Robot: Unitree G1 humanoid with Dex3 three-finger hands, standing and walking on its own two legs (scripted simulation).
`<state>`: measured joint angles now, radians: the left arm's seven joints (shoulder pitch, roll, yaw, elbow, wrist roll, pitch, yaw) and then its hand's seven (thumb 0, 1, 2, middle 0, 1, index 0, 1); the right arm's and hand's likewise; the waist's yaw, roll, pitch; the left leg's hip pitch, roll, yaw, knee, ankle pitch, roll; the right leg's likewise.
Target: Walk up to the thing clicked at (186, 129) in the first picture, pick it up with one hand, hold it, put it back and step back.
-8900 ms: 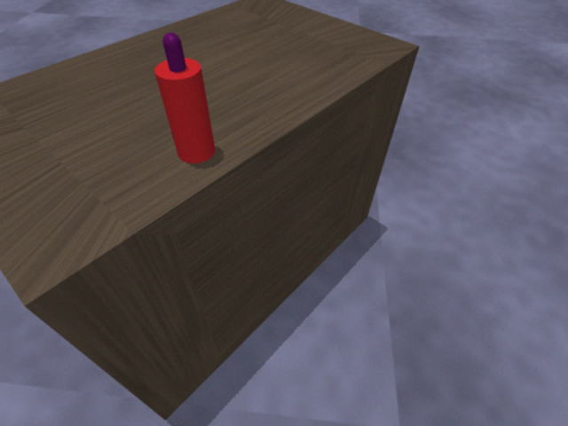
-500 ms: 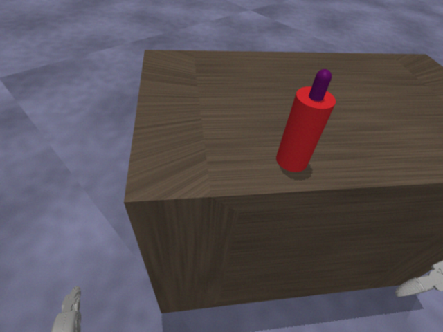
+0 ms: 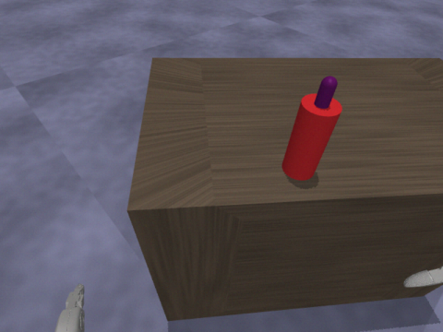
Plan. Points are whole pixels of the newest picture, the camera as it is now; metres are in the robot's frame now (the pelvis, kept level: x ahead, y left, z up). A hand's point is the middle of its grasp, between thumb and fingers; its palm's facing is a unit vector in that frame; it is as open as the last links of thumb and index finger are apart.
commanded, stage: go down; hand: right
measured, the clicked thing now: (312, 129) +0.46 -0.20 +0.14
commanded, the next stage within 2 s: none
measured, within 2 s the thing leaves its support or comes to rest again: neither
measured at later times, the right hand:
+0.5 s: hand out of the picture +0.24 -0.33 +0.19, palm faces +0.41 +0.85 -0.33, open 17.3 cm
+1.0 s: hand out of the picture +0.31 -0.36 +0.20, palm faces +0.23 +0.96 -0.13, open 17.6 cm
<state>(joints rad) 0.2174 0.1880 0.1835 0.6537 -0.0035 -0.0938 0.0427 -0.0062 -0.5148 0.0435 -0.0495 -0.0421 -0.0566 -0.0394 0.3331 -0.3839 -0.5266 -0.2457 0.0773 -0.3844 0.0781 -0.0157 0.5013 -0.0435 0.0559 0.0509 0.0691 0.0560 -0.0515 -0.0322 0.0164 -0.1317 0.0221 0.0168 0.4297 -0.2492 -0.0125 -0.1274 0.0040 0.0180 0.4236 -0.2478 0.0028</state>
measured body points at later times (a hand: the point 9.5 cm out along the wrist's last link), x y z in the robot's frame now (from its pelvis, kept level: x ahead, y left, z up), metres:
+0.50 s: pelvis -0.01 +0.00 +0.00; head -0.01 +0.01 +0.45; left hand +0.16 +0.26 -0.09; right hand +0.21 -0.37 +0.21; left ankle -0.01 +0.13 -0.74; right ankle -0.01 -0.12 -0.74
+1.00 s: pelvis -0.01 +0.00 +0.00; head -0.01 +0.00 +0.45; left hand +0.16 +0.26 -0.07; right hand +0.29 -0.41 +0.21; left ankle -0.01 +0.13 -0.74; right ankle -0.01 -0.12 -0.74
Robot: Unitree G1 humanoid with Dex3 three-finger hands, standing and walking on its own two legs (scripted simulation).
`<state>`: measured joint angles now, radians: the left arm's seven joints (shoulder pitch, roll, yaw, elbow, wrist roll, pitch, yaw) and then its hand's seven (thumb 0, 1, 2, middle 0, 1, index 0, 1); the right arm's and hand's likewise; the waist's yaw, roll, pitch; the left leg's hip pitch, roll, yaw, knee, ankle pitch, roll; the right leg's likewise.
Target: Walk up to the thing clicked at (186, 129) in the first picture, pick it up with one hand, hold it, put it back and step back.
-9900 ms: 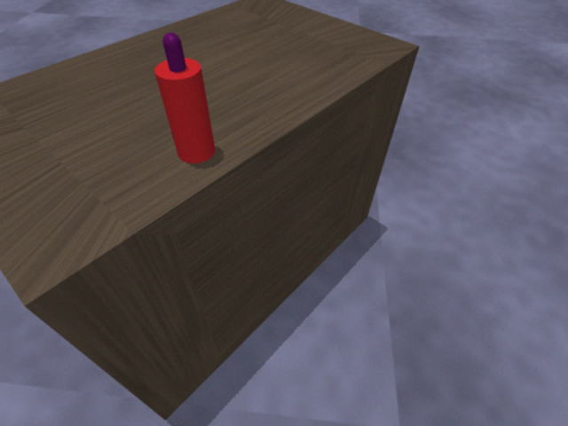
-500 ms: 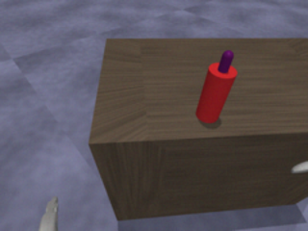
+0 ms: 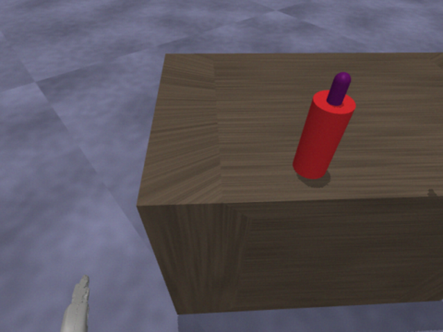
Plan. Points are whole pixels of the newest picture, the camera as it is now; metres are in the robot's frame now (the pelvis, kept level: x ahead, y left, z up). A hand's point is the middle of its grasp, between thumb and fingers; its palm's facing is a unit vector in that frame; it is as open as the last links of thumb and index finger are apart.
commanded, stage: go down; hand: right
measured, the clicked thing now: (324, 127) +0.46 -0.20 +0.14
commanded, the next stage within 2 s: approach in 1.56 s
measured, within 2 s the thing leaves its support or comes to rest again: neither
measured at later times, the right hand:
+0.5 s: hand out of the picture +0.35 -0.38 +0.19, palm faces +0.19 +0.98 -0.05, open 17.6 cm
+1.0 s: hand out of the picture +0.36 -0.40 +0.19, palm faces +0.20 +0.98 +0.01, open 17.7 cm
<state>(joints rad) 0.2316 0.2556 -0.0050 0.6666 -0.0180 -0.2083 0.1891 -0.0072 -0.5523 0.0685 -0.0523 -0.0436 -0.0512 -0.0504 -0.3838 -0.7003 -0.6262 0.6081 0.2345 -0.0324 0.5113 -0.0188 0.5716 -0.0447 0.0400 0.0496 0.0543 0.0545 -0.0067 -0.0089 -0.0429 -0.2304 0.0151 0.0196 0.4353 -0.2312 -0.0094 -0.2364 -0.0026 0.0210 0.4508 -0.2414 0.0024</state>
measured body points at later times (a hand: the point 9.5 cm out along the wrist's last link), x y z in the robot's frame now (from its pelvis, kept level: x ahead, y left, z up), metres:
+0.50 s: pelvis +0.01 +0.00 +0.00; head +0.03 +0.00 +0.45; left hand +0.16 +0.25 -0.09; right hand +0.33 -0.43 +0.20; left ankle +0.00 +0.13 -0.74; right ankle +0.00 -0.12 -0.74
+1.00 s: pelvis +0.01 +0.00 -0.01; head +0.04 -0.02 +0.44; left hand +0.16 +0.26 -0.08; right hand +0.35 -0.45 +0.19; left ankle +0.00 +0.13 -0.74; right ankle +0.00 -0.12 -0.74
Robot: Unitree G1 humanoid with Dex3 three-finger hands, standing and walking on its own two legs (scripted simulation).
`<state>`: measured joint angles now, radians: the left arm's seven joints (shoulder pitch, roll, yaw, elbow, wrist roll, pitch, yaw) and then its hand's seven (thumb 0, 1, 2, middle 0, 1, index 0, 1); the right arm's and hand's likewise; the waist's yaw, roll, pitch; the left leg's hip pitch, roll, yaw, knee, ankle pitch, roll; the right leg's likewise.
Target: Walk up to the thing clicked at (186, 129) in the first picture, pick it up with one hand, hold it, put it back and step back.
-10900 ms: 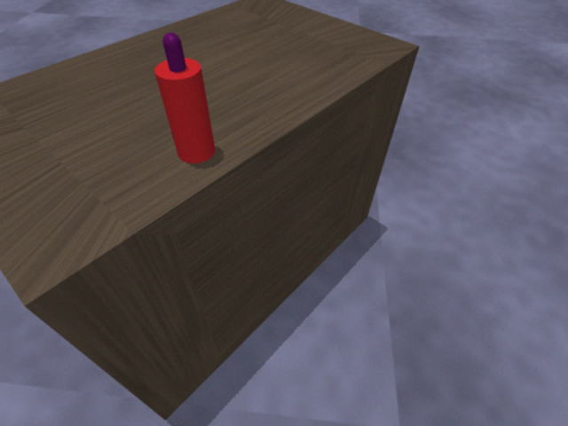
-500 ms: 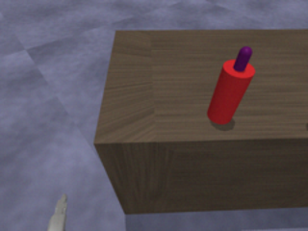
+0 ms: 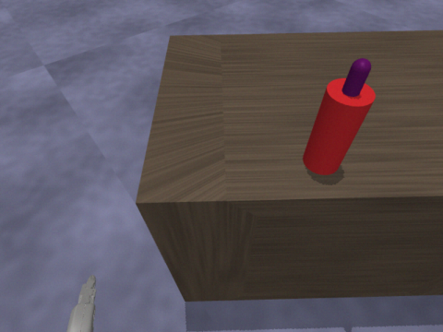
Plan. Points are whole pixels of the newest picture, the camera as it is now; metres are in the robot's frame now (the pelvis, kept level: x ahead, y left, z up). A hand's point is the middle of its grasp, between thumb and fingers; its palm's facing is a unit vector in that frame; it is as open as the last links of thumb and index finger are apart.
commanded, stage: go down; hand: right
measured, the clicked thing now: (338, 119) +0.45 -0.19 +0.15
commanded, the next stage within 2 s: approach in 0.56 s
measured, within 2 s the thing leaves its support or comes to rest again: neither
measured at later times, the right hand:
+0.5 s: hand out of the picture +0.36 -0.40 +0.20, palm faces +0.21 +0.98 +0.00, open 17.7 cm
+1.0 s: hand out of the picture +0.37 -0.35 +0.16, palm faces +0.10 +1.00 +0.01, open 17.6 cm
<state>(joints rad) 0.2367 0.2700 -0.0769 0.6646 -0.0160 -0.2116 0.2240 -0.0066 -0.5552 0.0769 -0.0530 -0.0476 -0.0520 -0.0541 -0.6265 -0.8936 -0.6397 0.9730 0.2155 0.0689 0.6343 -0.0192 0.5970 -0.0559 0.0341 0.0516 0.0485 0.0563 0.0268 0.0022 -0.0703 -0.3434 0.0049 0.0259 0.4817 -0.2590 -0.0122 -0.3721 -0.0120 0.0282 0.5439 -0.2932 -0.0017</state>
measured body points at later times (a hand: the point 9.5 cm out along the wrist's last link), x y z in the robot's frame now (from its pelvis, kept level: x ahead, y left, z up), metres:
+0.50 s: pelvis +0.00 -0.01 +0.00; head +0.03 -0.02 +0.45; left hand +0.15 +0.24 -0.07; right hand +0.34 -0.45 +0.21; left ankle -0.02 +0.13 -0.74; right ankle -0.02 -0.12 -0.74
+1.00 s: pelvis -0.01 +0.00 +0.00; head +0.02 -0.01 +0.44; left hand +0.14 +0.25 -0.08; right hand +0.36 -0.40 +0.16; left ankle -0.02 +0.13 -0.74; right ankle -0.02 -0.12 -0.74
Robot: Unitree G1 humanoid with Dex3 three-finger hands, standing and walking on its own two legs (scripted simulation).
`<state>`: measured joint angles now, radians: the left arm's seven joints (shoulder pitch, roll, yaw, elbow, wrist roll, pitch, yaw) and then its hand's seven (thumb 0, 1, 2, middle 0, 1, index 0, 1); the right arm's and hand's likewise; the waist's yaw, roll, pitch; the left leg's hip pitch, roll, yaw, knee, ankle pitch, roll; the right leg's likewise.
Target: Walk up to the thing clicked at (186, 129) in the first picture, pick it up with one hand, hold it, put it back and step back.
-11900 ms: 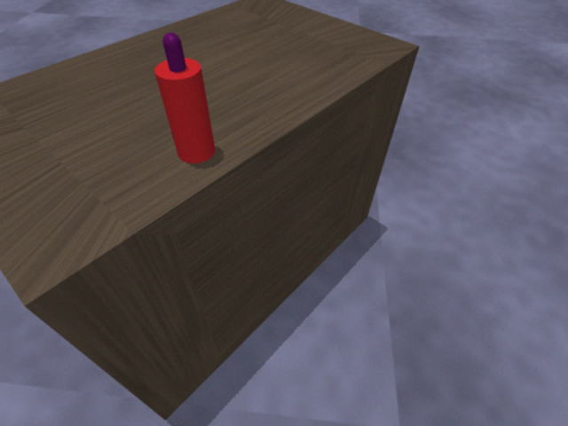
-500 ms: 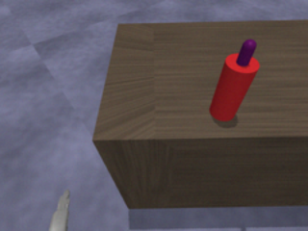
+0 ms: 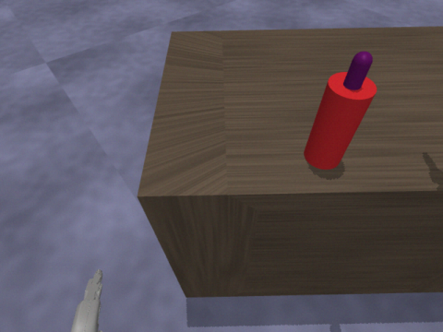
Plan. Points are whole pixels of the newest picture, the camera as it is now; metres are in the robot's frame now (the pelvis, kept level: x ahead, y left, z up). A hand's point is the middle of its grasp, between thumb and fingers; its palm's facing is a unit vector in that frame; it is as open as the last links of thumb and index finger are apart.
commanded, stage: approach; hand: right
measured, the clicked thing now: (339, 113) +0.46 -0.20 +0.15
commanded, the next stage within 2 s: close in in 0.08 s
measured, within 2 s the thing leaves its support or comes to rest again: neither
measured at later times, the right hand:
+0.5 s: hand (356, 134) +0.45 -0.24 +0.10, palm faces +0.12 +0.99 +0.03, open 17.6 cm
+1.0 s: hand (337, 138) +0.44 -0.20 +0.11, palm faces +0.15 +0.99 +0.04, open 17.4 cm
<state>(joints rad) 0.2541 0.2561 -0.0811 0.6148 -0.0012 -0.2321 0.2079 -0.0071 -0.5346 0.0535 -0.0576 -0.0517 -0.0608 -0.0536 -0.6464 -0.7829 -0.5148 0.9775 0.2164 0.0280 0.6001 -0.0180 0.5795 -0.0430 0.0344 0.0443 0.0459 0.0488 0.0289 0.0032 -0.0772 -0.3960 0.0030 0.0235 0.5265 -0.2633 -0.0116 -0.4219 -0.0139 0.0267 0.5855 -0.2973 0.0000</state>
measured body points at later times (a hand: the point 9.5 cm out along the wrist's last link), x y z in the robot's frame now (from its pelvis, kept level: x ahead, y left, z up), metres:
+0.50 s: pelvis +0.01 +0.00 -0.02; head +0.05 -0.01 +0.43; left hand +0.14 +0.26 -0.08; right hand +0.44 -0.29 +0.10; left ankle +0.00 +0.13 -0.73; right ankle -0.01 -0.12 -0.73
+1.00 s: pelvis -0.01 +0.00 -0.02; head +0.03 +0.00 +0.43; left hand +0.14 +0.27 -0.07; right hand +0.42 -0.25 +0.11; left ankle +0.00 +0.13 -0.73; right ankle -0.01 -0.12 -0.73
